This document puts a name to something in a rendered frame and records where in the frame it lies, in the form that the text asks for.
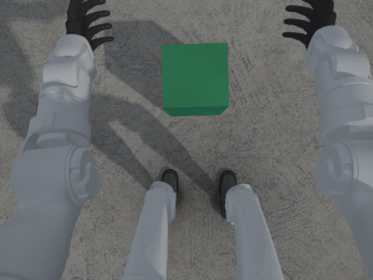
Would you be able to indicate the robot right thigh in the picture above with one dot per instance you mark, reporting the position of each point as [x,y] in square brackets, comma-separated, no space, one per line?
[256,254]

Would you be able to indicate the robot left hand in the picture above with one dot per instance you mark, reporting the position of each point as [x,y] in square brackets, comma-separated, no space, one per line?
[78,22]

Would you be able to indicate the right robot shin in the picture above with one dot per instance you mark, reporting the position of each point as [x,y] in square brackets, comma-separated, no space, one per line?
[240,187]

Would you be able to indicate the robot right hand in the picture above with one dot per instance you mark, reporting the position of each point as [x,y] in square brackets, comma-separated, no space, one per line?
[320,16]

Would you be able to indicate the robot right upper arm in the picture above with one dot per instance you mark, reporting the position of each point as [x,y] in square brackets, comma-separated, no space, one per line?
[344,172]

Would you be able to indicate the right robot forearm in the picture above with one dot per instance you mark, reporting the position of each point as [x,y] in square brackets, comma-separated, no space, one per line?
[343,84]

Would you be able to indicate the robot left upper arm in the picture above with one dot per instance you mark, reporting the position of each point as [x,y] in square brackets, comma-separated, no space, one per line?
[51,186]

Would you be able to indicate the left robot forearm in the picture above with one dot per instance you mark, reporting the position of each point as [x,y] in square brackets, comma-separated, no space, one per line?
[64,100]

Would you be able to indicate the carton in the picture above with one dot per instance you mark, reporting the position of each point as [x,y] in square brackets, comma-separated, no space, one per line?
[195,79]

